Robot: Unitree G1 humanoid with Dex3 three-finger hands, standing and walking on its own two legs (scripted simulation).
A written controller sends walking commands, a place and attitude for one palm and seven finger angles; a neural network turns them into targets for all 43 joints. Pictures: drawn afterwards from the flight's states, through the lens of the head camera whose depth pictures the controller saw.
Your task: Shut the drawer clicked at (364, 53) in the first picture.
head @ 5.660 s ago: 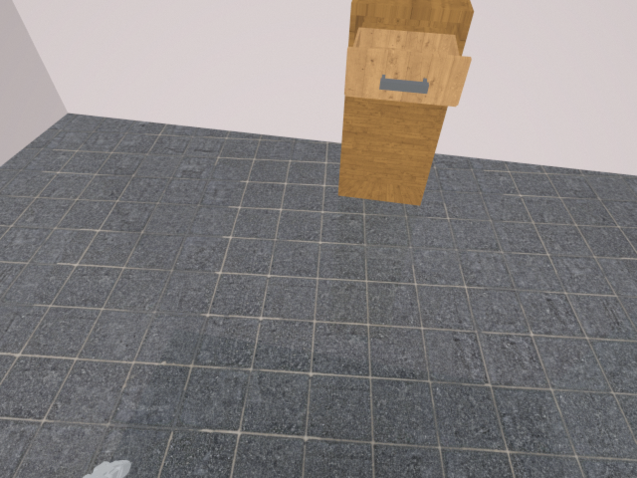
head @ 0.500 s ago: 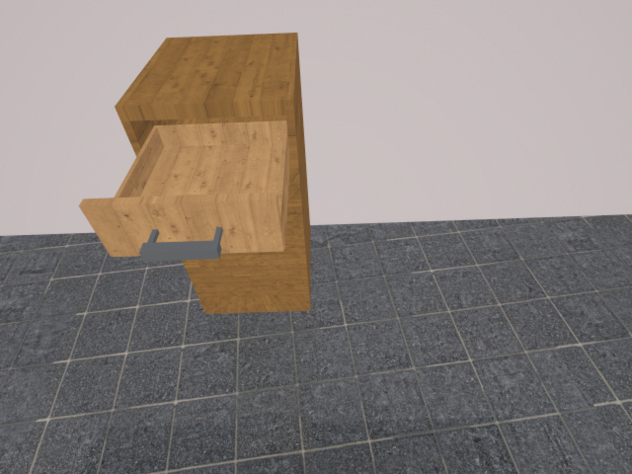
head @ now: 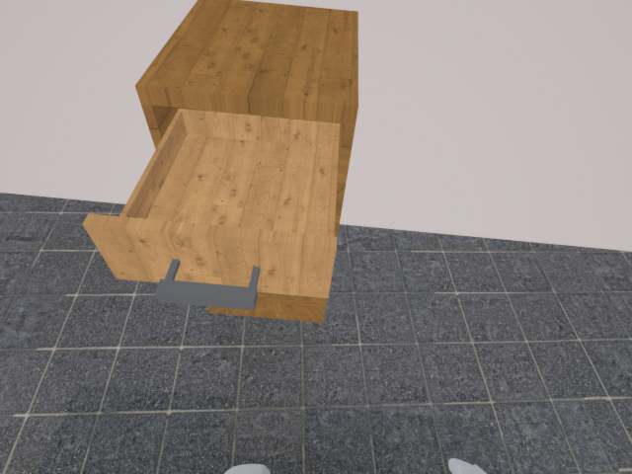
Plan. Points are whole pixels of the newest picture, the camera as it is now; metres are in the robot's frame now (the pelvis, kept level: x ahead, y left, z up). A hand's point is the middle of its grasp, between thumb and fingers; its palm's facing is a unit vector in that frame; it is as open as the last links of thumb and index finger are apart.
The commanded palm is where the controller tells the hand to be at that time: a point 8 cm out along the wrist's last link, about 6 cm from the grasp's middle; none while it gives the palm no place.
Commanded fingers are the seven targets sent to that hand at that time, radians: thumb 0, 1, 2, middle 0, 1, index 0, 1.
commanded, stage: come to a stop and stand still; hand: left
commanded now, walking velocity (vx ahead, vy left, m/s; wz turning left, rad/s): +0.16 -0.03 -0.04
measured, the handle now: (211, 282) +0.36 +0.21 -0.02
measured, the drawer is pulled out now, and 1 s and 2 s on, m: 0.30 0.30 0.30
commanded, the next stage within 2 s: look again from close up in 1.10 s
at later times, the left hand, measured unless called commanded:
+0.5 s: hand out of the picture +0.13 +0.15 -0.15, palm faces +0.00 -0.97 -0.26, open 7.3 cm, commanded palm none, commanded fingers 0.00 0.90 0.90 -0.20 -0.30 -0.20 -0.30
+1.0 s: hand out of the picture -0.01 +0.21 -0.16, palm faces +0.09 -0.98 -0.18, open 7.4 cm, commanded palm none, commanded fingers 0.00 0.90 0.90 -0.20 -0.30 -0.20 -0.30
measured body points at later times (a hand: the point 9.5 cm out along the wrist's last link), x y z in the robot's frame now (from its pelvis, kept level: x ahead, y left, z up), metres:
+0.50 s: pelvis +0.05 -0.03 +0.01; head +0.08 -0.06 +0.46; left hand +0.13 +0.20 -0.13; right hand +0.04 -0.24 -0.17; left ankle +0.04 +0.09 -0.71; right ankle +0.08 -0.12 -0.73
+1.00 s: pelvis -0.01 +0.02 +0.02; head -0.03 +0.04 +0.47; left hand -0.02 +0.26 -0.15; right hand +0.00 -0.21 -0.13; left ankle -0.05 +0.13 -0.73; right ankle +0.02 -0.11 -0.67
